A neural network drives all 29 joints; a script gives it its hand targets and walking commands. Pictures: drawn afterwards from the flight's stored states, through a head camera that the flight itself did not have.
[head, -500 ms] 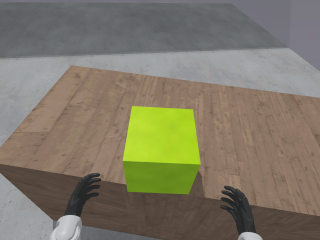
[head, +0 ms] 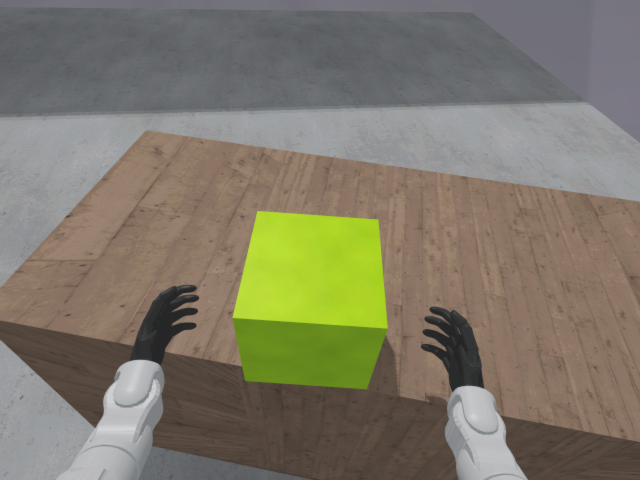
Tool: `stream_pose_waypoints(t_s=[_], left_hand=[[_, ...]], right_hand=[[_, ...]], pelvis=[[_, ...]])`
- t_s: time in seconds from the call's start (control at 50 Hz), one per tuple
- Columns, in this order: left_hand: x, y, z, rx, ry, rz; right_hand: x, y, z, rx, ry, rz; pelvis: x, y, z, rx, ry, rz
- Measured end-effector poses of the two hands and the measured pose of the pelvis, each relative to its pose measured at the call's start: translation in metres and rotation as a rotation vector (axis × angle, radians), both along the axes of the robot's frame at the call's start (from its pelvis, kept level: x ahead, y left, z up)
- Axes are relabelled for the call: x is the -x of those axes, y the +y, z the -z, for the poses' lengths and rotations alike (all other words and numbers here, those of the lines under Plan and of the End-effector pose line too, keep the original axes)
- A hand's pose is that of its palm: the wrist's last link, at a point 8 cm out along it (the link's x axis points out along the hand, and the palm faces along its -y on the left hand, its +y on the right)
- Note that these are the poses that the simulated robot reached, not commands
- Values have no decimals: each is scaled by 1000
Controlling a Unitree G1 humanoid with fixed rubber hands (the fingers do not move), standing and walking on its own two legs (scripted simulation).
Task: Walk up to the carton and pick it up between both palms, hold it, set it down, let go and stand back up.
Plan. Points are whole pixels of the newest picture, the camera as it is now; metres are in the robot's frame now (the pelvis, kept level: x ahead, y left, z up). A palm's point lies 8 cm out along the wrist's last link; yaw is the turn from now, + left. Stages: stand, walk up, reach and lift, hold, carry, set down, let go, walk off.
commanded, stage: reach and lift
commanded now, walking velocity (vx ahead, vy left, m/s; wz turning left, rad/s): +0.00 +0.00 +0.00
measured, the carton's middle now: (311, 299) +0.40 +0.03 -0.04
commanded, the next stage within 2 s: none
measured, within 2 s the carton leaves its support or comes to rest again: neither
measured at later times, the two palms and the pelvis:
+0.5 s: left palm (163, 283) +0.35 +0.23 +0.05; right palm (454, 305) +0.35 -0.16 +0.05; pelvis +0.00 +0.01 +0.01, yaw +0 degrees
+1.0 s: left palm (178, 237) +0.42 +0.22 +0.07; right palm (450, 249) +0.42 -0.16 +0.08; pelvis +0.00 +0.01 +0.00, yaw +0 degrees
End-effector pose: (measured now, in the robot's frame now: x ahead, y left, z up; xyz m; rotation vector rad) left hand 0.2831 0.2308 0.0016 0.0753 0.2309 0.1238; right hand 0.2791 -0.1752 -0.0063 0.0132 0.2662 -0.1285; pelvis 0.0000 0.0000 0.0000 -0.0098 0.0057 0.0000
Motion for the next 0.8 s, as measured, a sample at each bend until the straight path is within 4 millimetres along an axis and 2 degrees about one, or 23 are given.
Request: stream_pose_waypoints(t_s=[0.08,0.28,0.42,0.58,0.8], left_hand=[[-8,1,-1,5,19,-7],[-31,1,-17,11,26,0],[-57,-2,-43,15,-12,12],[-80,-8,-59,22,-8,15],[-108,-13,-60,25,10,5]], right_hand=[[-12,2,-2,13,16,-21],[-45,8,-26,14,-11,-24],[-62,14,-46,1,-26,-20],[-79,14,-63,5,-16,-15],[-113,20,-71,11,-8,-28]], pelvis=[[-1,-2,0,-3,12,-3],[1,-3,-3,-7,37,-7],[2,2,-5,-1,58,2],[6,8,-6,2,74,8],[6,12,-2,4,157,11]])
